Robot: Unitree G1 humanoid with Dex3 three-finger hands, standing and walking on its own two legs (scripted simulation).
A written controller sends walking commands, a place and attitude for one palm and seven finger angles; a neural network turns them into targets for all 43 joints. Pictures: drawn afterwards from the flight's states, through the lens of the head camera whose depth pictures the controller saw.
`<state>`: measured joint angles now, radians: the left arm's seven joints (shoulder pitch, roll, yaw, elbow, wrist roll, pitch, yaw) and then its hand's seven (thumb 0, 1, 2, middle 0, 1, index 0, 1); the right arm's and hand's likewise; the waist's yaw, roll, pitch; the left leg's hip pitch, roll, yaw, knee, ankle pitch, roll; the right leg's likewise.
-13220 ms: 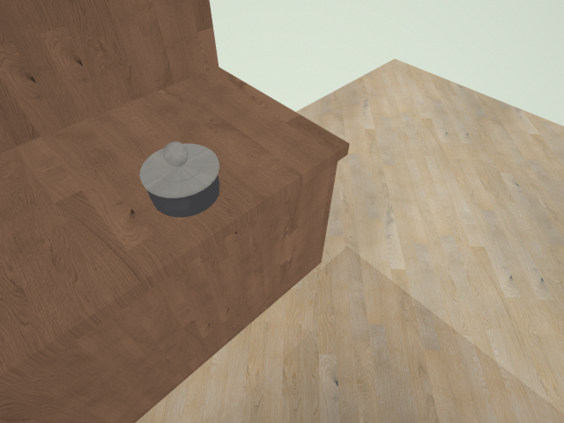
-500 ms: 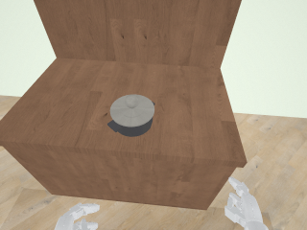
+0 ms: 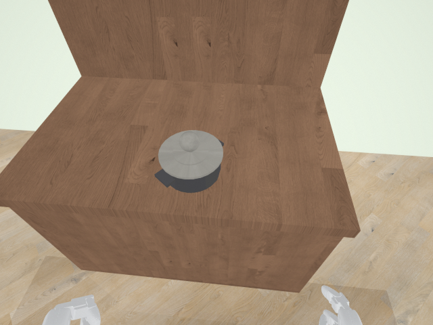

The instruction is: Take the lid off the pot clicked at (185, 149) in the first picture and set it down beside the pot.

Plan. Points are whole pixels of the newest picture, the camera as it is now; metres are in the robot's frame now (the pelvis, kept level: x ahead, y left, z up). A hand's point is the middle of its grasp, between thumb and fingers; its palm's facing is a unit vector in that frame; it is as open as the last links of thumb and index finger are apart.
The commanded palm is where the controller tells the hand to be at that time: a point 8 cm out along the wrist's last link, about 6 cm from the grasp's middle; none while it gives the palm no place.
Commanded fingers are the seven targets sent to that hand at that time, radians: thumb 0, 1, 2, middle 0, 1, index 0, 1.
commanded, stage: raise the hand higher, near the body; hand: left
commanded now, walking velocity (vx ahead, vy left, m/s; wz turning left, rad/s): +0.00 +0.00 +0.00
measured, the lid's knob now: (189, 141) +0.54 +0.12 +0.00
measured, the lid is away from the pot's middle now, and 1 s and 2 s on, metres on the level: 0.00 0.00 0.00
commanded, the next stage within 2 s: reach forward and open the fingers in 0.62 s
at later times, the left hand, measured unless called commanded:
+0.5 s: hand (78, 288) +0.16 +0.23 +0.05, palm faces +0.28 -0.88 -0.39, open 3.1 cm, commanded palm +0.12 +0.26 +0.09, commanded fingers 0.00 0.90 0.90 -1.30 -1.50 -1.30 -1.50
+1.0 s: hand (56, 267) +0.18 +0.26 +0.09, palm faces -0.15 -0.08 -0.98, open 2.9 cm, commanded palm +0.17 +0.25 +0.14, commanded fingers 0.00 0.45 1.05 -1.10 -0.97 -1.10 -0.97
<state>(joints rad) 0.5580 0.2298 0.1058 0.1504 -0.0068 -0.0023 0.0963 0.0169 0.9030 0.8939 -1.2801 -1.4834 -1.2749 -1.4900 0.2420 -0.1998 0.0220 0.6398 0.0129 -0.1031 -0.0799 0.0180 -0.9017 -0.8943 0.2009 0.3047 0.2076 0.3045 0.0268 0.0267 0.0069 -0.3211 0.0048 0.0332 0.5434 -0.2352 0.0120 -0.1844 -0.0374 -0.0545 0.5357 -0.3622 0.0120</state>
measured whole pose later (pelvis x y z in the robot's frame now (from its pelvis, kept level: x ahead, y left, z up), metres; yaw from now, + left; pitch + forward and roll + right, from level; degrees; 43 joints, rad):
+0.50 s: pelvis +0.01 +0.00 +0.01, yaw +0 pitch -2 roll +0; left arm 0.64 0.27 0.16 -0.24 -0.02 -0.04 0.09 0.02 0.90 0.89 -1.30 -1.49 -1.29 -1.50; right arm 0.17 -0.20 0.02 0.57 0.01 -0.12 -0.08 0.02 -0.90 -0.89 0.20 0.30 0.21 0.30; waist 0.06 0.04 0.02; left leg -0.19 0.01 0.03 0.45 -0.21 0.00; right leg -0.05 -0.03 -0.05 0.42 -0.33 0.01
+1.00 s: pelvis +0.00 -0.01 +0.00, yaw -1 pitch +1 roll +0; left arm 0.50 0.60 0.10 -0.33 0.76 0.09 -0.02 0.01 0.72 0.91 -1.20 -1.32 -1.19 -1.33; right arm 0.11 -0.28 0.01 0.57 0.02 0.10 -0.02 0.02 -0.90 -0.89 0.20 0.30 0.21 0.30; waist 0.06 0.12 -0.01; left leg -0.30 0.03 0.04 0.50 -0.21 0.00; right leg -0.17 -0.01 -0.05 0.50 -0.34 -0.01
